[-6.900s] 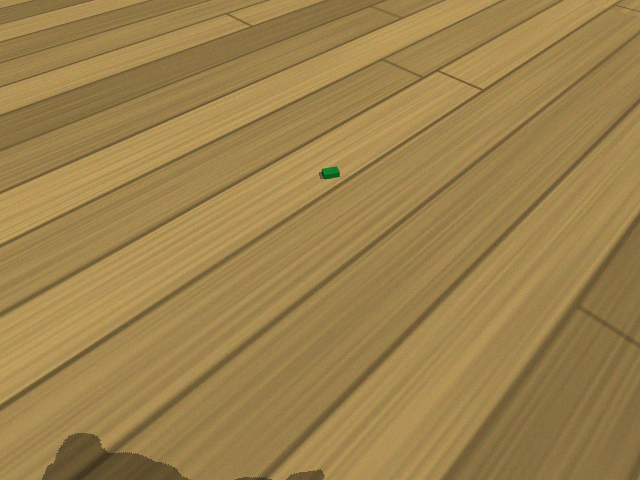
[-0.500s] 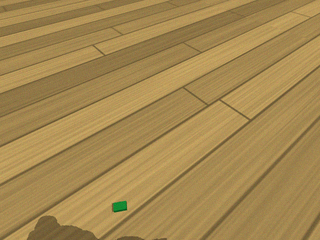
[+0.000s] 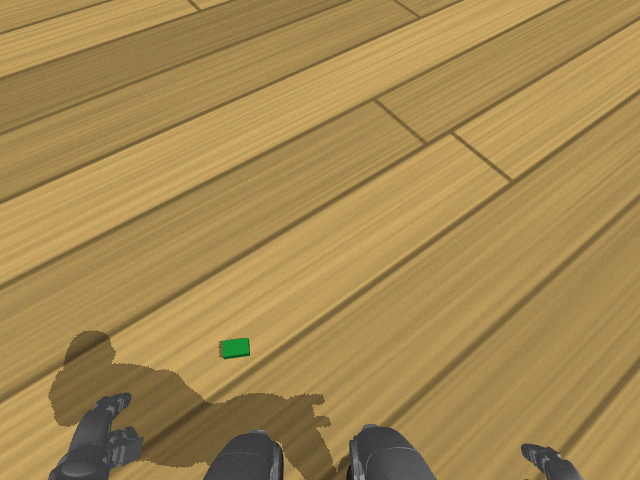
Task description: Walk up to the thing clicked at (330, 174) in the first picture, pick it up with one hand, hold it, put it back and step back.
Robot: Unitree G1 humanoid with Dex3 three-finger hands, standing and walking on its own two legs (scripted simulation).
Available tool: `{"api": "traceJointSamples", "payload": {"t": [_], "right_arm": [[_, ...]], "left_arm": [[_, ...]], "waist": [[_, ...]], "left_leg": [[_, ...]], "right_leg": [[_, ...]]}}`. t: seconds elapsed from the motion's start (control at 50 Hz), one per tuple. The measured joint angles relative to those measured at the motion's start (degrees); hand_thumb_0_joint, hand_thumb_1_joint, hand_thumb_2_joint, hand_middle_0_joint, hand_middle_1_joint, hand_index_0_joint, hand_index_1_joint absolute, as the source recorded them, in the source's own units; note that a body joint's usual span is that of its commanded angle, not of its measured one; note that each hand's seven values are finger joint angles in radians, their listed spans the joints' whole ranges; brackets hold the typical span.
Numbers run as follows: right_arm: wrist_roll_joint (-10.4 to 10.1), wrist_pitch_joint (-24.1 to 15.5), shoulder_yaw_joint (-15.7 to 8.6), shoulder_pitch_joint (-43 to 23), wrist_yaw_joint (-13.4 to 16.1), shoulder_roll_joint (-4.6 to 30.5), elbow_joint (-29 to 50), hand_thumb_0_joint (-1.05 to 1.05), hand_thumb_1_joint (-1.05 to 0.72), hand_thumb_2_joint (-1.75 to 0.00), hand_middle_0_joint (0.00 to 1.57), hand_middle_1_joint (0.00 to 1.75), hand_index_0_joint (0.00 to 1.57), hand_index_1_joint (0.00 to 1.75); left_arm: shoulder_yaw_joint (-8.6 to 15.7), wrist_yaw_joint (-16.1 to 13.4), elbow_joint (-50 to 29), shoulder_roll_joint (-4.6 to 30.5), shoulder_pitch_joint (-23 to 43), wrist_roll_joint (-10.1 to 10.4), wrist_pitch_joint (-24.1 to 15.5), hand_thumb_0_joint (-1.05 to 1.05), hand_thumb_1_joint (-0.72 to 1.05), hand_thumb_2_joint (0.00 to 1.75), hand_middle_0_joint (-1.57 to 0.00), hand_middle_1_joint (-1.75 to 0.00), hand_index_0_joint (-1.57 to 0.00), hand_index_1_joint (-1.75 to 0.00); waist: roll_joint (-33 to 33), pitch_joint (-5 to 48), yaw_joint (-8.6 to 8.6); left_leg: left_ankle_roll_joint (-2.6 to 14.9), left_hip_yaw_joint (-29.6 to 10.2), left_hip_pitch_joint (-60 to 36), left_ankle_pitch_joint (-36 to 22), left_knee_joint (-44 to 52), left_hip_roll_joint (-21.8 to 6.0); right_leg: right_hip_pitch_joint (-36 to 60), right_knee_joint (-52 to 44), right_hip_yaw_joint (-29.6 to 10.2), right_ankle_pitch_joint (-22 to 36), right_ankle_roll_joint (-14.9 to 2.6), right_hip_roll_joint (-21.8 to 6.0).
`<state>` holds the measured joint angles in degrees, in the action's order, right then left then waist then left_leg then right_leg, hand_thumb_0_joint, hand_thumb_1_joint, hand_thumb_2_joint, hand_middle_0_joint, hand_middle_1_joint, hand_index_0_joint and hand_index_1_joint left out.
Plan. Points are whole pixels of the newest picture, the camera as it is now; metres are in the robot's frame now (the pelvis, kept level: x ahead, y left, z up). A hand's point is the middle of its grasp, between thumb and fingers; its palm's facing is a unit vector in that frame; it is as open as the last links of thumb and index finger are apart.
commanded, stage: walk up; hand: left
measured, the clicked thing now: (236, 348) +0.45 +0.22 -0.74
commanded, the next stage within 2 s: none
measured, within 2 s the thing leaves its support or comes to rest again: neither
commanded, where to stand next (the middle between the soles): +0.06 +0.00 m, yaw +0 degrees
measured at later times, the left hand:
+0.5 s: hand out of the picture -0.01 +0.27 -0.13, palm faces +0.01 -0.93 -0.36, open 7.4 cm
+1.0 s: hand out of the picture +0.12 +0.25 -0.13, palm faces -0.03 -0.90 -0.44, open 7.4 cm
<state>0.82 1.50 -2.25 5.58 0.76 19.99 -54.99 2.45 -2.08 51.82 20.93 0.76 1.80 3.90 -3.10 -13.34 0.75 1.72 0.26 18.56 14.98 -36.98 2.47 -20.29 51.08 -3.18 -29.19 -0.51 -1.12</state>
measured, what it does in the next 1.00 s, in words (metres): steps on the spot: right foot, then left foot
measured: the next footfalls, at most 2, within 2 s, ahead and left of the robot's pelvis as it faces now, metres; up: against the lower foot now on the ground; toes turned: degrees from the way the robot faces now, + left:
right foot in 0.26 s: -0.05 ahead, -0.12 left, +0.00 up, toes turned -1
left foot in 0.54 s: +0.02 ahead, +0.11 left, +0.00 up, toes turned +0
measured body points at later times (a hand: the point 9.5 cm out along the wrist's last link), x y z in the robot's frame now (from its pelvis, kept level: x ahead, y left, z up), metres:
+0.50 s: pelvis -0.04 +0.00 +0.02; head -0.04 -0.01 +0.47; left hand -0.01 +0.31 -0.10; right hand +0.00 -0.32 -0.11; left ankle -0.03 +0.11 -0.70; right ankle -0.09 -0.12 -0.72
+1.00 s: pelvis +0.00 -0.02 -0.01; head +0.06 -0.05 +0.44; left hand +0.12 +0.30 -0.10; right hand +0.09 -0.33 -0.14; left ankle -0.02 +0.11 -0.71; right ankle +0.11 -0.11 -0.72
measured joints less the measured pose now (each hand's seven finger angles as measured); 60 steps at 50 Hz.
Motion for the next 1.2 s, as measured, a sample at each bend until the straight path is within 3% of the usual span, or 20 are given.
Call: {"api": "traceJointSamples", "payload": {"t": [0.06, 0.12, 0.16, 0.24, 0.28, 0.32, 0.36, 0.44, 0.5, 0.54, 0.58, 0.64, 0.68, 0.8, 0.88, 0.96, 1.0, 1.06, 1.12, 1.2], "right_arm": [[0.10, 0.35, -0.16, -0.27, 0.08, -0.21, 1.64, 0.00, -0.90, -0.90, 0.21, 0.30, 0.21, 0.30], [0.44, 0.78, -0.36, -1.02, 0.39, 0.24, 3.25, 0.00, -0.90, -0.90, 0.21, 0.30, 0.21, 0.30], [0.69, 0.71, -0.58, -1.75, 0.31, 0.68, 4.19, 0.00, -0.90, -0.90, 0.21, 0.30, 0.21, 0.30], [1.51, 0.11, -0.56, -1.66, -0.90, 1.03, 5.46, 0.00, -0.90, -0.90, 0.21, 0.30, 0.21, 0.30], [1.60, 0.32, -0.60, -1.02, -1.37, 1.85, 5.26, 0.00, -0.90, -0.90, 0.21, 0.30, 0.21, 0.30], [1.13, 0.62, -0.71, 1.35, -1.18, 2.24, 3.87, 0.00, -0.90, -0.90, 0.21, 0.30, 0.21, 0.30], [0.64, 0.56, -0.32, 4.00, -1.19, 1.83, 1.76, 0.00, -0.90, -0.90, 0.21, 0.30, 0.21, 0.30], [0.10, -0.74, -0.29, 7.86, -1.87, 2.37, -0.47, 0.00, -0.90, -0.90, 0.21, 0.30, 0.21, 0.30], [0.34, -1.46, -0.23, 10.70, -2.47, 2.71, -1.28, 0.00, -0.90, -0.90, 0.21, 0.30, 0.21, 0.30], [0.54, -2.27, -0.49, 11.59, -2.48, 2.86, -1.43, 0.00, -0.90, -0.90, 0.21, 0.30, 0.21, 0.30], [0.77, -3.66, -0.99, 11.21, -1.98, 2.16, -0.89, 0.00, -0.90, -0.90, 0.21, 0.30, 0.21, 0.30], [0.78, -5.91, -1.53, 12.43, -1.38, 2.00, 1.94, 0.00, -0.90, -0.90, 0.21, 0.30, 0.21, 0.30], [0.44, -6.35, -1.46, 13.96, -1.22, 1.85, 2.91, 0.00, -0.90, -0.90, 0.21, 0.30, 0.21, 0.30], [0.37, -4.95, -0.62, 14.68, -0.72, 1.91, 4.01, 0.00, -0.90, -0.90, 0.21, 0.30, 0.21, 0.30], [0.35, -1.01, -0.72, 10.71, -0.65, 2.08, 6.50, 0.00, -0.90, -0.90, 0.21, 0.30, 0.21, 0.30], [-1.26, 0.89, -0.45, 7.85, -0.48, 2.27, 8.28, 0.00, -0.90, -0.90, 0.21, 0.30, 0.21, 0.30], [-2.16, 1.63, -0.63, 4.87, -0.05, 3.11, 7.85, 0.00, -0.90, -0.90, 0.21, 0.30, 0.21, 0.30], [-2.42, 2.30, -0.48, 2.47, 0.89, 2.91, 8.40, 0.00, -0.90, -0.90, 0.20, 0.30, 0.20, 0.30], [-2.45, 2.49, -0.03, 2.21, 0.77, 2.86, 8.45, 0.00, -0.90, -0.90, 0.21, 0.30, 0.20, 0.30], [-1.97, 2.32, 0.18, 4.48, 0.89, 3.58, 7.45, 0.00, -0.90, -0.90, 0.21, 0.30, 0.21, 0.30]], "left_arm": [[0.00, -0.19, -0.27, 0.20, 0.72, 0.01, 0.76, 0.00, 0.90, 0.90, -0.20, -0.30, -0.20, -0.30], [0.16, -0.04, -0.51, 0.45, -0.59, -0.01, 0.71, 0.00, 0.90, 0.90, -0.20, -0.30, -0.20, -0.30], [0.27, 0.01, -0.14, 0.60, -1.93, -0.33, 0.24, 0.00, 0.90, 0.90, -0.20, -0.30, -0.20, -0.30], [0.54, 0.97, 1.77, 1.35, -6.63, -1.77, -1.45, 0.00, 0.90, 0.90, -0.20, -0.30, -0.20, -0.30], [0.94, 1.23, 3.77, 0.57, -8.66, -2.70, -2.32, 0.00, 0.90, 0.90, -0.20, -0.30, -0.20, -0.30], [0.94, 1.63, 4.96, -0.68, -11.25, -3.86, -2.61, 0.00, 0.90, 0.90, -0.20, -0.30, -0.20, -0.30], [0.84, 2.24, 5.11, -0.68, -14.24, -4.50, -2.25, 0.01, 0.90, 0.90, -0.20, -0.30, -0.20, -0.30], [0.96, 2.86, 5.72, -1.09, -16.59, -4.21, -2.45, 0.01, 0.90, 0.90, -0.20, -0.30, -0.20, -0.30], [1.40, 4.15, 3.39, -0.55, -17.52, -4.32, -3.47, 0.01, 0.90, 0.90, -0.21, -0.30, -0.20, -0.30], [1.41, 4.61, 1.85, 0.15, -18.06, -4.05, -3.78, 0.01, 0.90, 0.90, -0.21, -0.30, -0.21, -0.30], [1.48, 4.62, 1.21, 1.36, -18.35, -3.52, -3.45, 0.01, 0.90, 0.90, -0.21, -0.30, -0.21, -0.30], [1.13, 4.22, 1.68, 1.50, -18.28, -3.12, -2.16, 0.01, 0.90, 0.90, -0.20, -0.30, -0.20, -0.30], [0.81, 4.34, 1.19, 2.15, -17.75, -2.86, -1.96, 0.01, 0.90, 0.90, -0.20, -0.30, -0.20, -0.30], [0.91, 3.63, -0.14, 3.78, -15.76, -1.44, -3.34, 0.01, 0.90, 0.90, -0.20, -0.30, -0.20, -0.30], [0.43, 1.08, -0.43, 2.35, -12.66, -0.10, -3.07, 0.01, 0.90, 0.90, -0.20, -0.30, -0.20, -0.30], [0.34, 0.95, -1.39, 1.49, -10.31, -0.98, -2.70, 0.01, 0.90, 0.90, -0.20, -0.30, -0.20, -0.30], [0.37, 0.84, -1.62, -0.26, -8.25, -1.84, -2.63, 0.00, 0.90, 0.90, -0.20, -0.30, -0.20, -0.30], [-0.52, 1.05, -4.01, -1.58, -5.23, -2.43, -2.19, 0.01, 0.90, 0.90, -0.20, -0.30, -0.20, -0.30], [-0.71, 0.89, -6.25, -2.41, -3.53, -2.63, -1.84, 0.01, 0.90, 0.90, -0.21, -0.30, -0.20, -0.30], [-0.21, 0.60, -8.02, -3.39, -2.59, -3.44, -1.02, 0.01, 0.90, 0.90, -0.21, -0.30, -0.21, -0.30]], "waist": [[0.89, 0.09, 0.90], [1.50, 1.08, 0.45], [2.04, 1.34, 0.27], [2.23, 3.73, -0.34], [4.60, 4.45, -0.17], [7.06, 6.26, 0.01], [5.61, 9.17, -2.21], [5.49, 10.99, -1.93], [4.79, 11.15, -2.26], [4.01, 10.66, -2.48], [0.96, 8.84, -2.72], [0.60, 8.35, -0.42], [0.36, 8.60, 0.37], [-1.25, 7.68, 0.30], [0.76, 4.51, 1.08], [2.48, 3.48, 0.95], [6.13, 1.46, 0.76], [7.38, -0.99, -0.24], [7.21, -1.12, -1.35], [7.21, 0.81, -1.84]], "left_leg": [[0.35, -1.20, 0.54, -1.93, 1.90, -0.95], [0.52, -0.48, 1.41, -4.07, 4.03, -1.64], [0.58, 0.04, 2.02, -4.93, 4.40, -1.90], [0.72, 2.13, 3.61, -4.64, 2.68, -2.18], [0.37, 1.51, 4.01, -3.67, 0.28, -3.55], [-0.19, -1.36, 4.01, 3.02, -2.47, -3.57], [-1.14, -2.18, 3.69, 7.94, -5.60, -1.19], [-1.66, -2.70, 0.39, 6.98, -5.90, -1.07], [-1.50, -1.14, -2.50, 9.63, -2.69, -1.70], [-0.94, -0.20, -4.91, 8.39, 3.07, -1.76], [0.11, 1.63, -7.46, -0.48, 7.78, -0.02], [0.91, 0.99, -9.02, -0.09, 8.96, -0.05], [0.95, 0.08, -10.70, -0.44, 10.99, -0.45], [0.44, 0.65, -14.75, 0.34, 12.99, -1.08], [-0.13, 0.88, -13.08, 2.94, 8.51, -1.63], [-1.20, 0.95, -8.24, 7.79, -0.15, -0.69], [-0.98, -1.29, -4.67, 11.52, -7.87, -1.40], [-1.07, -4.74, 2.04, 18.67, -24.18, 2.63], [-1.93, -6.73, 6.13, 17.15, -34.88, 4.70], [-3.32, -8.52, 6.49, 13.95, -39.03, 4.04]], "right_leg": [[-3.55, 12.54, -2.73, -5.01, -0.36, 4.52], [-4.58, 17.80, -3.55, -3.43, 0.06, 5.65], [-2.37, 13.96, -2.68, -2.43, 0.77, 4.69], [6.14, -6.16, -0.36, -2.42, 1.15, 2.03], [10.48, -15.08, 1.22, 4.68, -0.05, 3.13], [12.69, -17.61, 2.67, 7.21, -0.86, 4.36], [12.78, -18.07, 1.12, 6.89, -1.93, 3.02], [14.83, -22.26, 2.02, 9.13, -0.95, 1.96], [15.52, -23.59, 3.43, 9.10, -0.98, 1.53], [15.31, -23.05, 3.99, 8.48, -0.52, 1.15], [13.61, -17.93, 2.69, 6.87, -0.54, -0.87], [6.27, -1.22, 0.60, 2.45, -1.29, 1.48], [2.03, 4.31, -0.35, 3.42, -1.83, 2.22], [-5.54, 0.10, -1.91, 10.14, 0.15, -1.12], [-6.30, -6.38, 1.98, 12.31, 1.04, -1.84], [-2.12, -15.94, 3.85, 20.58, -0.56, -0.32], [-3.00, -14.23, 5.09, 20.18, -1.53, 1.22], [-4.53, -13.51, 5.37, 20.32, -2.38, 0.27], [-5.78, -15.31, 5.24, 22.35, -2.51, -0.69], [-7.29, -16.49, 6.34, 24.20, -2.74, -1.18]]}}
